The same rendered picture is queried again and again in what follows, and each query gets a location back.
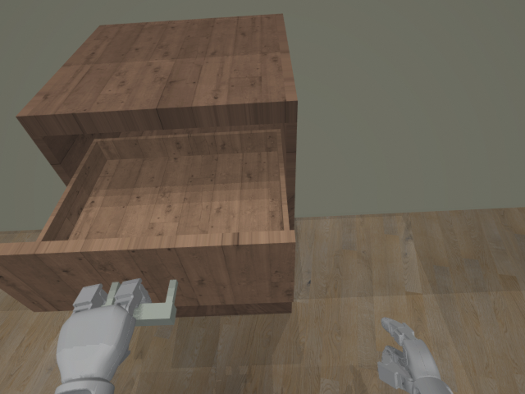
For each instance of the robot right forearm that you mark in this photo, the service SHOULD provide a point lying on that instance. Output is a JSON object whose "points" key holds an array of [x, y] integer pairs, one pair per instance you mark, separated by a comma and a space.
{"points": [[430, 385]]}

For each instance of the drawer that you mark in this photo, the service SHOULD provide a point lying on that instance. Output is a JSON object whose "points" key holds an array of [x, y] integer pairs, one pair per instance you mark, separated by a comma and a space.
{"points": [[208, 210]]}

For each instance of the robot left forearm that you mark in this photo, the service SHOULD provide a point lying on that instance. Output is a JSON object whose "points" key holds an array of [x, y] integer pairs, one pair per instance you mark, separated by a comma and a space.
{"points": [[86, 386]]}

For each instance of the cabinet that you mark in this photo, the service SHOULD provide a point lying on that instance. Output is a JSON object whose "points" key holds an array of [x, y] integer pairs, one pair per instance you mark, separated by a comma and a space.
{"points": [[171, 78]]}

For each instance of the robot left hand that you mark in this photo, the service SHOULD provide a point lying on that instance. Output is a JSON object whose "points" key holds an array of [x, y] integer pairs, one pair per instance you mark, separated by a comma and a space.
{"points": [[95, 340]]}

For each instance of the handle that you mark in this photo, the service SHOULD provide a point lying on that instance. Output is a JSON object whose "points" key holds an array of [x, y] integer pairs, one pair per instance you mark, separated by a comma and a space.
{"points": [[151, 314]]}

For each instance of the robot right hand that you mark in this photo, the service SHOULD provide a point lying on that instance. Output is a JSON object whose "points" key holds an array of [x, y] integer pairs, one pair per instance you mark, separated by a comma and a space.
{"points": [[400, 369]]}

